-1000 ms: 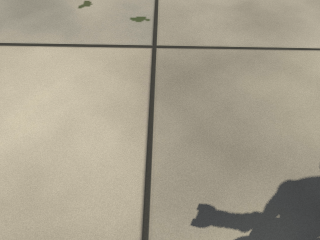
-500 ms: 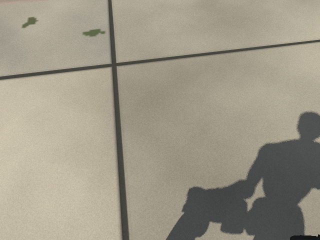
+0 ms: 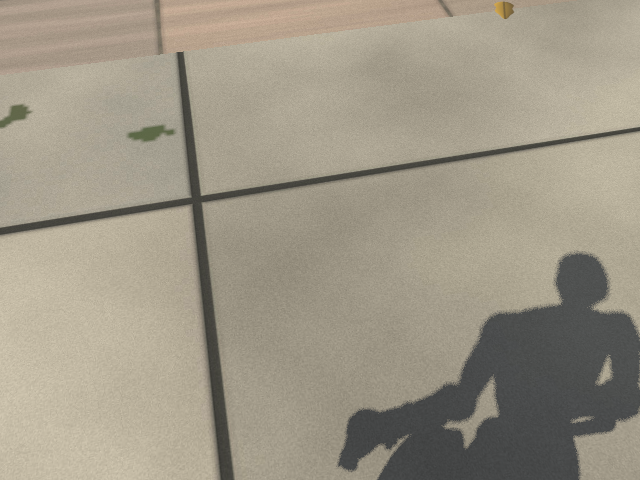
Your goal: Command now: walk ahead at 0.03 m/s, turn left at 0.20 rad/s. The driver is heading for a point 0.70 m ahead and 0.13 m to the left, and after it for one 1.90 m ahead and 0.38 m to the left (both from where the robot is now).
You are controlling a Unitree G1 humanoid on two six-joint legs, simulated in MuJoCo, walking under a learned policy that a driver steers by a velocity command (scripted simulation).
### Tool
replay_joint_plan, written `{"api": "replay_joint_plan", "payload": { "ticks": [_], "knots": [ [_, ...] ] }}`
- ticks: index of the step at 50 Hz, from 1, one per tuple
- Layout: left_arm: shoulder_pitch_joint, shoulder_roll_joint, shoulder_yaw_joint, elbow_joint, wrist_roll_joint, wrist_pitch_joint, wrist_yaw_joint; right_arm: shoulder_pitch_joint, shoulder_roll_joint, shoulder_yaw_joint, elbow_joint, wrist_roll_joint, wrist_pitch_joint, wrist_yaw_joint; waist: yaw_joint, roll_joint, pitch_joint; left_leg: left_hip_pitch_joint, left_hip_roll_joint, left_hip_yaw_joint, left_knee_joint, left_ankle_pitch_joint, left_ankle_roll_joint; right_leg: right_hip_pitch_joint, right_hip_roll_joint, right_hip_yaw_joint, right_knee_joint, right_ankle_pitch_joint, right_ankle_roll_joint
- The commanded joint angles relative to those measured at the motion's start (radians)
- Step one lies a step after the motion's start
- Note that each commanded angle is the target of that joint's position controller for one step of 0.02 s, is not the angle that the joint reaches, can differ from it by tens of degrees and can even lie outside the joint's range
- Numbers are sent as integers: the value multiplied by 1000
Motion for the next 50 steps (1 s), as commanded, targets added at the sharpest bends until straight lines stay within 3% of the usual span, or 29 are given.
{"api": "replay_joint_plan", "payload": {
  "ticks": [1, 3, 6, 7, 9, 11, 12, 13, 14, 15, 16, 17, 19, 20, 23, 27, 32, 35, 36, 37, 38, 39, 40, 41, 42, 43, 44, 47, 50],
  "knots": [
    [6, 142, 45, -57, -4, -35, 17, -75, -153, -48, -84, 14, -11, -13, 13, -78, -9, -11, 48, -93, -44, -84, 47, -35, -45, 30, -136, -10, -54],
    [48, 155, 55, -56, -11, -43, 27, -67, -145, -56, -94, 18, -7, -13, 25, -92, -43, -46, 23, -74, 41, 54, 51, 17, -83, 49, -122, 115, -73],
    [45, 180, 69, -75, -12, -35, 46, -43, -132, -65, -105, 16, 4, 1, 24, -155, -63, -123, 5, -27, 171, 54, 29, 80, -216, 128, -122, 345, -150],
    [39, 175, 71, -85, -17, -33, 51, -32, -121, -66, -106, 16, 10, 7, 27, -188, -87, -137, 1, -4, 222, -108, 30, 97, -264, 163, -142, 286, -177],
    [28, 187, 75, -103, -28, -39, 52, -65, -116, -67, -129, 24, 15, 21, 42, -187, -43, -194, 32, 27, 306, -318, 47, 84, -345, 238, -198, 55, -220],
    [11, 213, 82, -104, -34, -49, 44, -73, -107, -67, -135, 36, 11, 35, 31, -142, 16, -152, 43, 50, 230, -296, 67, 36, -335, 208, -223, -109, -196],
    [-23, 217, 83, -107, -38, -51, 37, -16, -104, -70, -110, 39, 7, 37, -4, -133, 21, -36, 17, 83, 149, -231, 77, -29, -295, 140, -196, -137, -164],
    [-49, 197, 77, -114, -33, -53, 28, 90, -127, -86, -65, 42, 2, 34, -51, -106, 1, 151, -27, 97, 81, -194, 93, -133, -228, 42, -98, -109, -125],
    [-77, 139, 59, -151, -27, -63, 20, 194, -234, -126, -41, 41, -5, 25, -81, 98, -11, 320, 85, -188, -74, -319, 178, -326, -98, -129, 209, -28, -42],
    [-160, 97, 43, -228, -32, -90, 20, 294, -337, -142, -55, 29, -30, 30, -125, 330, -61, 471, 318, -801, -317, -413, 368, -596, 83, -80, 558, -238, 17],
    [-158, 133, 48, -221, -54, -119, 10, 289, -269, -111, -61, 17, -56, 30, -116, 196, -77, 524, 374, -835, -333, -361, 383, -681, 37, 66, 671, -253, -8],
    [-135, 144, 50, -209, -59, -139, -4, 249, -226, -98, -71, 16, -71, 23, -82, 134, -50, 506, 354, -734, -294, -275, 351, -691, 5, 78, 687, -179, -33],
    [-127, 141, 56, -177, -14, -155, -12, 166, -181, -82, -99, 29, -68, 11, -41, -9, -29, 416, 267, -524, -283, -128, 265, -615, -49, 72, 561, -20, -49],
    [-125, 140, 60, -181, -12, -154, -17, 155, -184, -78, -109, 25, -63, 3, -23, 41, -32, 361, 243, -476, -295, -67, 257, -549, -56, 66, 502, 28, -41],
    [-151, 106, 51, -179, -13, -145, -30, 180, -187, -81, -110, 24, -53, -17, -23, 38, -28, 309, 184, -340, -317, 86, 238, -477, -25, 14, 324, 132, 1],
    [-268, 50, 24, -200, -25, -145, -47, 234, -197, -82, -79, 26, -48, -31, -75, 74, -5, 231, 156, -246, -318, 121, 202, -362, 5, -12, 50, 332, 26],
    [-358, 87, 30, -232, -40, -157, -63, 287, -203, -83, -49, 32, -49, -23, -101, 83, 37, 268, 218, -296, -293, 95, 194, -323, 12, -2, -56, 355, -14],
    [-311, 119, 43, -228, -41, -163, -65, 282, -217, -91, -44, 30, -43, -24, -62, 108, 22, 339, 240, -304, -223, 282, 170, -249, 28, -22, -95, 265, -63],
    [-238, 137, 55, -211, -38, -164, -61, 268, -218, -91, -48, 29, -41, -24, -18, 110, -23, 342, 214, -276, -140, 457, 154, -138, 53, -48, -122, 257, -89],
    [-110, 169, 72, -179, -34, -163, -54, 259, -198, -83, -55, 23, -40, -22, 45, 95, -120, 298, 163, -232, 20, 566, 128, 61, 40, -43, -122, 277, -129],
    [81, 222, 84, -155, -19, -162, -47, 244, -156, -64, -84, 4, -40, -22, 124, 9, -280, 124, 102, -193, 306, 372, 93, 358, -127, 150, -92, 241, -207],
    [167, 285, 98, -110, -15, -156, -58, 380, -68, -39, -89, 25, -55, -21, 67, -300, -398, -239, -68, -123, 653, -302, 18, 660, -349, 629, -201, 4, -362],
    [162, 185, 73, -105, -37, -154, -62, 339, -161, -54, -76, 41, -66, -18, 94, -230, -328, -376, -26, -190, 766, -391, 18, 618, -350, 738, -295, -189, -347],
    [90, 144, 59, -109, -41, -149, -57, 231, -205, -67, -98, 51, -72, -14, 93, -147, -166, -427, 26, -165, 779, -303, 25, 485, -314, 580, -312, -168, -302],
    [33, 135, 52, -116, -31, -141, -55, 170, -193, -62, -112, 41, -77, -13, 67, -64, -95, -400, 73, -122, 741, -220, 25, 355, -271, 463, -329, -54, -278],
    [0, 118, 45, -115, -22, -138, -57, 138, -181, -64, -119, 23, -81, -11, 45, -40, -43, -376, 102, -105, 680, -169, 19, 257, -232, 389, -355, 52, -271],
    [-17, 108, 38, -116, -12, -141, -57, 151, -169, -66, -117, 18, -78, -9, 16, -59, -37, -325, 128, -104, 644, -134, 17, 192, -205, 337, -382, 115, -264],
    [-15, 115, 40, -93, -27, -152, -58, 168, -124, -55, -109, 18, -62, -8, -10, -92, -29, -287, 148, -75, 545, -100, -8, 109, -179, 234, -435, 226, -279],
    [11, 153, 48, -70, -32, -150, -50, 65, -107, -44, -141, 7, -63, -8, 12, -68, 4, -318, 156, -56, 361, 47, -29, 92, -164, 154, -467, 297, -274]
  ]
}}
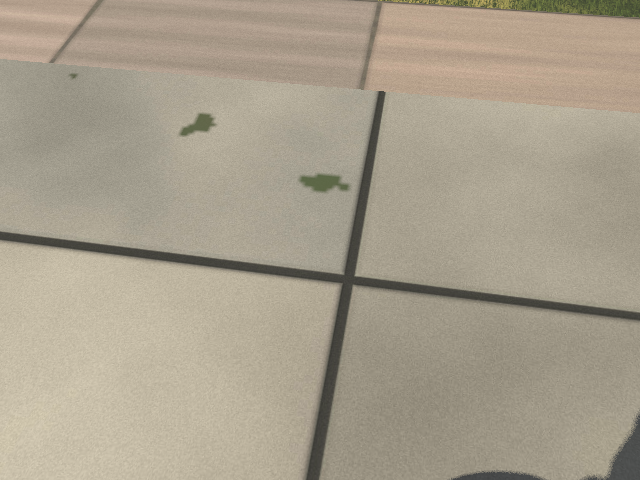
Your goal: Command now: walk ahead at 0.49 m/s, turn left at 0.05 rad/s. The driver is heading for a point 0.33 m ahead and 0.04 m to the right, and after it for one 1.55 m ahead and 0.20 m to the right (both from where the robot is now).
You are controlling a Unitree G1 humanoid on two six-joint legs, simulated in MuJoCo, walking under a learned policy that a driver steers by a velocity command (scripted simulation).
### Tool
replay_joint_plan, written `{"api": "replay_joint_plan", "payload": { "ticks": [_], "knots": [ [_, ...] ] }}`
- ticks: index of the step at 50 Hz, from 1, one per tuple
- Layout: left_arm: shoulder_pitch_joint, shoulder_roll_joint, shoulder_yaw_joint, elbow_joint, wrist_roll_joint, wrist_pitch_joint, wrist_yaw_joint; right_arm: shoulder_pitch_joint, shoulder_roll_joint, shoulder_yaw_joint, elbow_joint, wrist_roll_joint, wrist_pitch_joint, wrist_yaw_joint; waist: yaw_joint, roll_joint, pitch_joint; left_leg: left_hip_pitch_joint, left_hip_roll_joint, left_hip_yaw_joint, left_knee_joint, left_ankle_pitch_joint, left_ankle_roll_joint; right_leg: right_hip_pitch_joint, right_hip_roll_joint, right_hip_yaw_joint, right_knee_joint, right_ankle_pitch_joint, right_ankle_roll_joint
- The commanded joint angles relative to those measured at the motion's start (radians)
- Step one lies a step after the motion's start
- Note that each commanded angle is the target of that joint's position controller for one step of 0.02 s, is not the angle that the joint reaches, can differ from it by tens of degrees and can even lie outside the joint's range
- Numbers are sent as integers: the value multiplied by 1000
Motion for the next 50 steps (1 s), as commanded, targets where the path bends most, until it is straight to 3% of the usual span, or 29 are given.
{"api": "replay_joint_plan", "payload": {
  "ticks": [1, 5, 9, 11, 12, 13, 14, 15, 16, 17, 18, 19, 22, 24, 28, 33, 35, 36, 37, 38, 39, 40, 41, 42, 43, 45, 48, 50],
  "knots": [
    [-59, 162, 36, -65, -8, -16, 9, -44, -30, -1, -70, -6, -13, 3, -18, -104, 18, -44, 25, -2, -171, 162, -16, -10, -255, 185, -177, 153, -172],
    [21, 185, 37, -24, -20, -4, 15, -180, -19, 8, -103, 4, -27, 19, 36, -100, 36, 28, -15, 30, -368, 316, -14, 10, -249, 129, -164, 169, -147],
    [77, 194, 39, 15, -25, 19, 20, -268, -41, 3, -145, 10, -36, 39, 43, -106, 55, 13, -34, 19, -460, 238, 21, 138, -308, 163, -97, 220, -129],
    [67, 207, 42, 22, -19, 37, 28, -214, -69, -11, -137, -3, -45, 42, -3, -126, 21, 118, -74, 32, -510, 180, 45, 179, -297, 175, 15, 442, -96],
    [44, 211, 40, 17, -19, 43, 33, -104, -99, -27, -107, -13, -51, 37, -67, -129, -51, 284, -102, 57, -554, 234, 69, 163, -256, 154, 141, 596, -66],
    [35, 187, 29, 0, -10, 41, 35, 24, -152, -45, -77, -29, -57, 29, -125, -110, -166, 530, -37, 21, -534, 438, 105, 59, -195, 124, 320, 540, -22],
    [64, 109, 2, -37, 22, 30, 34, 163, -235, -60, -66, -54, -50, 16, -149, 69, -342, 910, 219, -221, -428, 793, 198, -243, -83, 75, 667, 95, 45],
    [220, 60, -17, -5, -5, 24, 30, 173, -218, -55, -59, -36, -31, 18, -109, 273, -526, 1080, 401, -499, -463, 854, 346, -436, 4, 138, 939, -536, 86],
    [154, 190, 20, 2, -31, 28, 33, 132, -146, -39, -80, -25, -13, 16, -137, 119, -453, 954, 340, -418, -507, 750, 308, -475, -51, 196, 1014, -498, 94],
    [50, 197, 27, -32, -42, 38, 37, 62, -108, -25, -83, -18, -5, 10, -118, 87, -299, 834, 292, -276, -526, 719, 266, -538, -90, 146, 1011, -454, 98],
    [21, 173, 26, -35, -30, 53, 45, 4, -83, -17, -73, -16, -4, 9, -84, 28, -207, 689, 246, -197, -569, 689, 242, -522, -125, 122, 957, -391, 109],
    [20, 164, 33, -34, -18, 75, 51, -43, -59, -11, -69, -17, -7, 10, -51, 32, -152, 564, 216, -136, -616, 629, 225, -467, -154, 116, 906, -343, 114],
    [61, 111, 32, -48, -17, 126, 61, -137, -83, -23, -55, -37, -19, 10, 11, 82, -90, 348, 196, -13, -730, 552, 245, -338, -154, 75, 853, -239, 137],
    [16, 107, 33, -80, -10, 134, 62, -146, -100, -31, -39, -32, -19, -2, 7, 68, -82, 352, 204, 33, -754, 511, 247, -351, -170, 76, 766, -157, 135],
    [-79, 103, 31, -129, -6, 134, 38, -148, -128, -40, -15, -22, 4, -23, -22, 45, -87, 391, 200, 113, -767, 385, 234, -305, -178, 48, 581, -22, 112],
    [-170, 134, 44, -197, -7, 151, 11, -113, -177, -58, 14, 6, 39, -15, -52, 47, -61, 497, 248, 113, -697, 315, 208, -299, -158, 2, 432, -121, 74],
    [-161, 135, 50, -208, -7, 156, 3, -119, -186, -62, 20, 22, 49, -13, -34, 47, -64, 525, 244, 128, -619, 321, 168, -245, -133, -28, 309, -97, 44],
    [-143, 141, 54, -204, -3, 153, 6, -99, -173, -60, 34, 29, 52, -13, -24, 29, -72, 502, 212, 151, -549, 297, 129, -163, -107, -34, 209, -13, 20],
    [-99, 196, 73, -196, 0, 149, 19, -35, -138, -51, 59, 17, 51, -9, -20, -62, -105, 441, 144, 202, -417, 228, 62, -25, -125, 34, 118, 230, -18],
    [-62, 321, 100, -211, 10, 146, 41, -25, -81, -29, 28, -32, 43, 1, -44, -334, -162, 182, 13, 280, -124, -147, -33, 195, -362, 335, 141, 670, -133],
    [-66, 286, 81, -226, 30, 132, 38, -95, -84, -25, 4, -31, 45, -4, 11, -334, -210, 18, -82, 150, 102, -479, -77, 199, -495, 493, 107, 707, -316],
    [-56, 238, 65, -216, 28, 113, 29, -139, -128, -39, 8, -9, 52, -4, 35, -201, -216, 6, -56, 56, 200, -458, -70, 170, -449, 413, 98, 680, -307],
    [-95, 215, 57, -206, 22, 99, 29, -138, -112, -38, 12, 9, 59, -7, 7, -169, -186, -6, -39, 33, 195, -395, -57, 149, -391, 328, 107, 614, -250],
    [-148, 195, 51, -206, 10, 95, 29, -116, -105, -39, 31, 8, 65, -17, -17, -135, -168, -5, -25, 22, 144, -340, -56, 125, -352, 281, 98, 526, -203],
    [-183, 177, 43, -206, 2, 94, 35, -119, -117, -42, 36, -2, 71, -24, -28, -146, -150, 32, -21, 20, 115, -285, -62, 82, -335, 254, 89, 513, -183],
    [-217, 165, 33, -201, 13, 94, 39, -80, -100, -38, 52, -1, 77, -25, -60, -169, -156, 123, -39, 31, 58, -219, -77, 25, -307, 212, 79, 534, -185],
    [-233, 160, 32, -180, 15, 93, 42, -85, -70, -23, 64, 0, 82, -27, -49, -171, -152, 210, -41, 33, -129, -181, -84, 9, -290, 192, 75, 463, -179],
    [-227, 167, 33, -158, 17, 96, 41, -96, -74, -20, 65, 1, 85, -27, -32, -183, -141, 264, -44, 39, -216, -166, -82, -11, -296, 210, 65, 382, -185]
  ]
}}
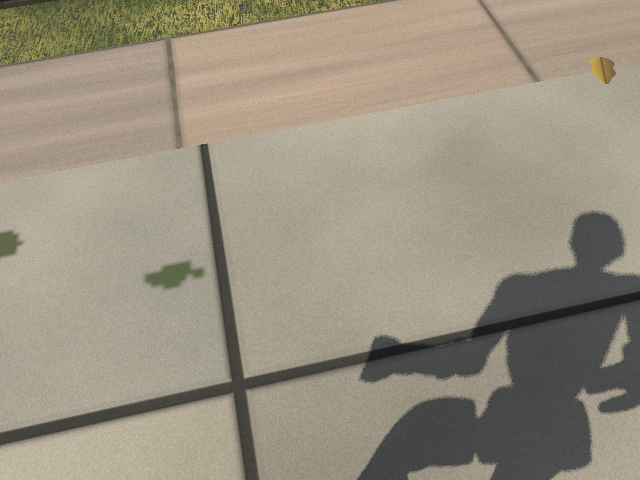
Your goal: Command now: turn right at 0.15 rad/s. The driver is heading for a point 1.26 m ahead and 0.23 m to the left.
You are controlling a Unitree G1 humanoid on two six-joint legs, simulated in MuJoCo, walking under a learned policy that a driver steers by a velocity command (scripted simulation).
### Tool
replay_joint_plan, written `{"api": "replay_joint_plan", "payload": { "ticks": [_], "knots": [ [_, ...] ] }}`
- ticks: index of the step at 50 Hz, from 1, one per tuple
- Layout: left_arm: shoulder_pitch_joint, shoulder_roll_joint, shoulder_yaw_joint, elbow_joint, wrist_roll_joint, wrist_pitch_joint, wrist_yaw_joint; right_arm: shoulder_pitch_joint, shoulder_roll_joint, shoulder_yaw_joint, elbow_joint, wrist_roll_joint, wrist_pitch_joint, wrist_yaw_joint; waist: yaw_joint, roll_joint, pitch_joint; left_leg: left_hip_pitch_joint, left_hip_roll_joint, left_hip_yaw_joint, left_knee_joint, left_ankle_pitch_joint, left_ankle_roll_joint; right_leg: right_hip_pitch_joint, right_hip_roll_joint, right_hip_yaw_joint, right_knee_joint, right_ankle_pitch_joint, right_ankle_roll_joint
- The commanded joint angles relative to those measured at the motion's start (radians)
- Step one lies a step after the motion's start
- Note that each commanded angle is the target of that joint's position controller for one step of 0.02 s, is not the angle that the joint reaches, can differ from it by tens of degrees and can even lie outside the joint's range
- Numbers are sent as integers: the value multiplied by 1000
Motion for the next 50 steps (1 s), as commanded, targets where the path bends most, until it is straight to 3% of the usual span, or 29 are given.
{"api": "replay_joint_plan", "payload": {
  "ticks": [1, 3, 5, 6, 7, 8, 9, 10, 15, 18, 20, 21, 22, 23, 27, 29, 31, 32, 33, 34, 35, 36, 37, 39, 43, 44, 46, 48, 50],
  "knots": [
    [-16, 158, 41, -31, 3, -11, 4, 11, -71, -10, -40, 3, -4, -2, 16, -171, -166, 95, 4, -4, -125, 35, 1, 125, -249, 200, -104, 355, -192],
    [-31, 143, 33, -12, -2, -8, 1, 25, -70, -10, -29, 2, -5, 2, 6, -167, -143, 150, -2, 6, -237, 81, 15, 99, -239, 215, -100, 249, -176],
    [-25, 88, 12, 21, -6, -12, -2, 74, -48, 2, 0, -13, -13, 14, -30, -123, -136, 289, 2, 7, -473, 308, 47, 52, -193, 169, -84, 84, -99],
    [6, 80, 9, 35, 8, -19, -3, 68, -94, -3, -4, -25, -17, 14, -1, -64, -134, 328, 68, -76, -477, 444, 74, 27, -143, 134, -46, -12, -40],
    [52, 97, 17, 38, 23, -24, -6, 23, -170, -17, -18, -14, -16, 9, 71, 68, -112, 273, 123, -131, -445, 482, 125, 28, -61, 62, -10, -106, 4],
    [18, 95, 18, 39, 29, -21, 4, -25, -147, -16, -21, -3, -19, 14, 62, 137, -90, 130, 124, -170, -487, 287, 170, 117, -30, 13, -6, -83, 42],
    [-32, 135, 30, 38, 21, -16, 15, -44, -131, -14, -35, -5, -24, 18, 37, 117, -56, 75, 108, -186, -516, 224, 166, 149, -31, 1, 24, -56, 47],
    [-43, 139, 38, 38, 12, -10, 28, -42, -138, -16, -32, -6, -30, 15, 33, 111, -57, 63, 104, -197, -521, 226, 159, 158, -32, -9, 45, -35, 39],
    [-4, 107, 55, 45, -2, 4, 41, 8, -143, -28, -42, 7, -30, -4, 15, 91, -66, 59, 85, -251, -456, 279, 180, 132, -37, -24, 80, -29, 14],
    [53, 132, 73, 57, 0, 3, 39, -10, -113, -26, -74, 11, -17, -12, 28, -33, -78, -41, 12, -175, -313, 219, 135, 189, -134, 41, -14, -29, -36],
    [61, 177, 82, 60, 11, -3, 42, 21, -74, -21, -89, 12, -6, -8, 20, -257, -110, -117, -55, -9, 6, -65, 68, 219, -400, 269, -156, 109, -185],
    [66, 161, 73, 46, 19, -14, 46, -2, -111, -36, -101, 8, 0, -2, 39, -230, -112, -169, -13, -31, 225, -221, 52, 209, -486, 328, -180, 230, -256],
    [33, 155, 66, 35, 19, -24, 49, 4, -123, -49, -99, 16, 8, 4, 17, -146, -107, -176, 11, -59, 323, -217, 47, 188, -483, 286, -175, 273, -258],
    [-25, 163, 68, 26, 8, -29, 50, 22, -97, -45, -95, 23, 19, 7, -13, -114, -87, -170, 40, -67, 282, -165, 44, 170, -432, 194, -173, 240, -212],
    [-39, 203, 81, 47, 2, -18, 48, -12, -47, -23, -119, 15, 30, 32, 14, -158, -100, 2, 26, 43, 19, -40, 32, 125, -323, -40, -129, 278, -142],
    [-14, 217, 85, 64, -13, -11, 42, -1, -69, -31, -132, 18, 34, 46, 16, -174, -136, 63, 1, 82, -102, 15, 43, 165, -344, -56, -87, 309, -135],
    [-16, 214, 84, 80, -37, -5, 32, 66, -73, -39, -117, 14, 43, 51, -21, -163, -150, 198, -41, 123, -306, 159, 85, 125, -339, -91, 0, 241, -80],
    [40, 180, 75, 110, -36, -4, 23, 111, -104, -52, -103, 9, 45, 41, -26, -97, -148, 314, -53, 79, -412, 260, 122, 43, -300, -133, 99, 129, -18],
    [56, 118, 55, 105, 1, -4, 11, 139, -209, -79, -111, 6, 41, 21, -11, 160, -136, 460, 143, -209, -487, 607, 200, -187, -193, -220, 362, -201, 80],
    [-22, 105, 47, 46, 15, -5, 20, 118, -269, -77, -145, -33, 21, 20, -31, 275, -151, 399, 383, -497, -516, 751, 428, -356, -73, -119, 592, -526, 138],
    [-78, 158, 62, 42, -9, -2, 27, 127, -221, -64, -143, -47, -7, 29, -74, 138, -187, 359, 360, -459, -534, 689, 464, -340, -85, 7, 707, -517, 131],
    [-71, 158, 65, 48, -24, 3, 30, 85, -190, -53, -134, -38, -26, 26, -39, 128, -142, 338, 301, -353, -533, 616, 408, -353, -99, 25, 720, -436, 116],
    [-44, 153, 69, 77, -19, 5, 39, 33, -162, -47, -135, -22, -36, 20, -15, 89, -124, 328, 240, -289, -529, 531, 344, -350, -111, 39, 692, -354, 110],
    [-14, 158, 74, 105, -6, 8, 48, -18, -99, -21, -131, -9, -42, 6, 18, 83, -125, 289, 195, -220, -525, 620, 301, -284, -104, 46, 669, -231, 117],
    [28, 82, 45, 154, -17, 7, 33, -26, -23, 9, -89, -25, -54, -3, 27, 68, -155, 302, 149, -104, -538, 569, 279, -123, -117, 51, 408, -126, 129],
    [6, 73, 37, 153, -17, 7, 28, -19, -32, 9, -75, -28, -53, -5, 12, 77, -141, 289, 149, -97, -547, 526, 278, -81, -115, 42, 338, -129, 129],
    [-29, 106, 38, 139, -23, 8, 22, -5, -83, -3, -53, -33, -48, -6, -12, 95, -104, 272, 170, -116, -559, 456, 294, -42, -100, 17, 271, -169, 126],
    [-40, 144, 46, 126, -32, 9, 19, -5, -128, -17, -46, -23, -37, -10, -21, 94, -68, 280, 203, -154, -554, 418, 313, -66, -87, 5, 253, -213, 115],
    [-29, 144, 47, 123, -35, 9, 17, -5, -140, -25, -45, -12, -26, -17, -18, 83, -54, 311, 235, -180, -537, 459, 322, -91, -82, -5, 245, -230, 104]
  ]
}}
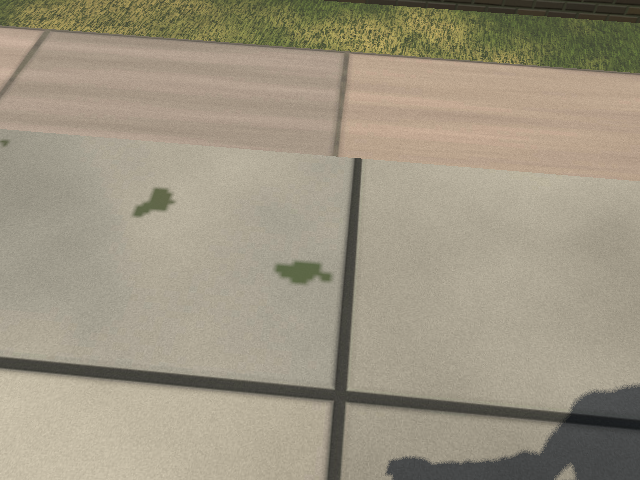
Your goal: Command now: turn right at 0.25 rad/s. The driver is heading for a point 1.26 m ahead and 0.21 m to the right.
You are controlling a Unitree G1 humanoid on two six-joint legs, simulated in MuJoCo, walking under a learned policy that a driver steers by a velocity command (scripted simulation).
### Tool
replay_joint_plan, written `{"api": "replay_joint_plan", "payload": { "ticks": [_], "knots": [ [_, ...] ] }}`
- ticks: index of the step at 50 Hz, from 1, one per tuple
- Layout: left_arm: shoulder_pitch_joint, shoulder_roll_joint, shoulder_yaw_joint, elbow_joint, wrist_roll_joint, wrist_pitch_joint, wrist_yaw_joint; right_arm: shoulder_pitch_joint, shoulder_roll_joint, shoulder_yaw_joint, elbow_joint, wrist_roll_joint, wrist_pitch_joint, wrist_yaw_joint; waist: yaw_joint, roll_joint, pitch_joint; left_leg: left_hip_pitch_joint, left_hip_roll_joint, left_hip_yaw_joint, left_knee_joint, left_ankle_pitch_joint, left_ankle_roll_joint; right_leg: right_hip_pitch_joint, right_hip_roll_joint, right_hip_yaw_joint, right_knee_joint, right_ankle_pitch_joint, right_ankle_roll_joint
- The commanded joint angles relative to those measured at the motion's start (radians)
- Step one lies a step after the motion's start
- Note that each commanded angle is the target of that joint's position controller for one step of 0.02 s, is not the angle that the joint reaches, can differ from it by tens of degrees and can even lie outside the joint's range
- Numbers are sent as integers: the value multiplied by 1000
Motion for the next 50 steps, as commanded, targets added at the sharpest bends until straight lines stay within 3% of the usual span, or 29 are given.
{"api": "replay_joint_plan", "payload": {
  "ticks": [1, 4, 5, 6, 7, 8, 9, 10, 11, 12, 15, 18, 21, 24, 25, 26, 27, 28, 29, 31, 34, 39, 43, 45, 46, 47, 48, 49, 50],
  "knots": [
    [-53, 114, 23, -78, -5, -14, -4, 5, -234, -67, -39, 12, 6, -18, -35, 142, -28, 109, 337, -257, -121, 348, 180, -69, 12, -28, -16, -33, -17],
    [-8, 94, 21, -66, -3, -13, -19, -20, -228, -75, -50, 21, 21, -30, -2, 134, -57, 129, 336, -207, -55, 467, 153, -6, 29, -60, -119, 37, -53],
    [10, 98, 22, -62, 0, -13, -25, -18, -228, -78, -48, 27, 26, -33, 14, 123, -62, 112, 315, -173, -21, 440, 117, 42, 32, -58, -212, 150, -77],
    [17, 136, 32, -65, 6, -13, -25, 0, -216, -81, -48, 27, 26, -33, 10, 58, -68, 65, 256, -113, 61, 324, 53, 105, 2, 15, -288, 359, -119],
    [40, 232, 56, -67, 6, -15, -15, -16, -173, -74, -83, -4, 19, -30, -23, -159, -98, -95, 122, 21, 264, 122, -40, 220, -157, 254, -304, 662, -219],
    [70, 241, 57, -69, 17, -24, -16, -124, -149, -67, -118, -11, 14, -32, 44, -250, -75, -298, -28, 5, 428, -312, -98, 278, -290, 466, -371, 781, -391],
    [81, 222, 51, -71, 34, -43, -16, -136, -162, -75, -122, 2, 12, -26, 51, -158, -97, -365, -9, -101, 627, -434, -104, 301, -305, 470, -395, 736, -432],
    [34, 214, 52, -79, 26, -58, -12, -97, -175, -83, -106, 19, 13, -17, 15, -94, -93, -392, 19, -138, 686, -372, -103, 304, -256, 393, -382, 683, -387],
    [-16, 203, 52, -92, 8, -63, -9, -69, -180, -88, -90, 25, 14, -16, -9, -53, -75, -416, 35, -141, 668, -306, -108, 299, -209, 333, -370, 651, -334],
    [-42, 185, 47, -100, -7, -62, -4, -65, -193, -93, -84, 18, 14, -20, -16, -39, -68, -418, 50, -146, 625, -249, -117, 297, -190, 311, -370, 632, -305],
    [-23, 182, 49, -97, -4, -43, 8, -66, -152, -83, -86, 18, 2, -18, -9, -72, -94, -344, 29, -121, 484, -163, -147, 284, -140, 281, -361, 638, -292],
    [-23, 210, 59, -101, -2, -29, 11, -76, -148, -76, -90, 24, -5, -12, 9, -99, -101, -257, 16, -121, 327, -133, -153, 247, -126, 299, -349, 574, -284],
    [-26, 198, 52, -103, -7, -23, 6, -48, -171, -80, -83, 40, -14, 9, 17, -145, -97, -131, 10, -89, 197, -102, -130, 138, -105, 338, -403, 85, -272],
    [-30, 153, 26, -98, 5, -28, 2, 34, -166, -84, -52, 46, -40, 27, -36, -138, -48, 66, 5, -45, -1, -9, -83, -11, -59, 360, -367, -196, -227],
    [-13, 108, 10, -94, 11, -36, 1, 95, -172, -86, -35, 39, -53, 26, -60, -84, -61, 165, 56, -106, -55, -48, -58, -72, -15, 333, -277, -226, -189],
    [-13, 21, -17, -100, 20, -46, -4, 207, -219, -90, -15, 17, -64, 19, -83, 113, -95, 262, 262, -357, -157, -186, 5, -176, 90, 199, 37, -231, -121],
    [-54, 68, -1, -163, -16, -63, 1, 251, -339, -115, 8, -20, -75, 36, -72, 299, -13, 214, 429, -774, -309, -439, 170, -400, 174, 150, 216, -277, -110],
    [-73, 156, 22, -156, -29, -78, 6, 190, -270, -96, -11, -12, -94, 39, -57, 199, 75, 166, 441, -794, -340, -551, 211, -466, 105, 213, 332, -194, -119],
    [-54, 187, 34, -137, -26, -84, 2, 144, -214, -80, -17, 10, -104, 33, -31, 179, 114, 165, 391, -671, -330, -506, 174, -492, 78, 209, 355, -92, -123],
    [-42, 157, 31, -117, -1, -95, -8, 129, -195, -71, -20, 26, -107, 25, -22, 160, 93, 193, 323, -513, -339, -340, 119, -486, 25, 148, 326, 43, -111],
    [-104, 91, 15, -131, 9, -108, -27, 210, -180, -64, 3, 23, -111, 19, -62, 139, 57, 207, 272, -357, -359, -92, 115, -459, -15, 53, 267, 199, -70],
    [-222, 33, -9, -181, 1, -119, -43, 290, -205, -64, 30, 28, -98, 14, -112, 148, 58, 186, 246, -215, -361, 98, 115, -358, -2, -19, -26, 315, -34],
    [-266, 45, -13, -204, -10, -123, -66, 339, -222, -65, 50, 39, -85, 18, -116, 154, 80, 185, 285, -191, -341, 162, 116, -265, 21, -41, -144, 322, -59],
    [-245, 72, -6, -209, -14, -126, -75, 335, -233, -69, 54, 44, -75, 17, -82, 165, 74, 224, 317, -194, -308, 256, 102, -217, 29, -36, -184, 293, -94],
    [-198, 93, 4, -199, -13, -127, -75, 321, -245, -72, 51, 44, -71, 16, -46, 172, 45, 235, 318, -178, -253, 403, 90, -141, 47, -48, -200, 279, -115],
    [-94, 121, 21, -169, -10, -126, -70, 302, -245, -71, 47, 43, -65, 15, 17, 161, -20, 222, 290, -133, -125, 587, 67, 8, 73, -68, -227, 287, -142],
    [70, 166, 46, -120, -10, -125, -60, 310, -223, -62, 42, 38, -62, 13, 88, 135, -126, 129, 239, -101, 72, 643, 39, 256, 72, -59, -229, 288, -173],
    [263, 243, 66, -89, 5, -119, -45, 314, -165, -36, 7, 10, -64, 13, 153, -16, -291, -103, 174, -69, 415, 329, 0, 569, -153, 195, -210, 217, -239],
    [284, 279, 67, -72, 15, -119, -54, 418, -52, -9, -5, 33, -83, 15, 79, -286, -407, -411, 4, -123, 707, -315, -38, 757, -353, 666, -386, -80, -363]
  ]
}}
Velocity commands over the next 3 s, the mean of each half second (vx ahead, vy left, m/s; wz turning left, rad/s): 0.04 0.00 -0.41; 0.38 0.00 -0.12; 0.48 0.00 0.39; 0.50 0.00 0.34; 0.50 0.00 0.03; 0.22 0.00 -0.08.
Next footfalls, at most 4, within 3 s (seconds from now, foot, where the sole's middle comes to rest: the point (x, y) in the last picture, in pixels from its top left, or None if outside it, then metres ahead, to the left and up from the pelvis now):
0.12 right None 0.01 -0.13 -0.78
0.50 left None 0.08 0.11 -0.78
0.96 right None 0.27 -0.23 -0.78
1.52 left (370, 422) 0.63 -0.09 -0.78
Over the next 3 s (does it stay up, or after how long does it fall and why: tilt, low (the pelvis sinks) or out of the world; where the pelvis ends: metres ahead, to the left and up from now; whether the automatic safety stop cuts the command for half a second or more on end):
stays up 1.17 -0.13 0.00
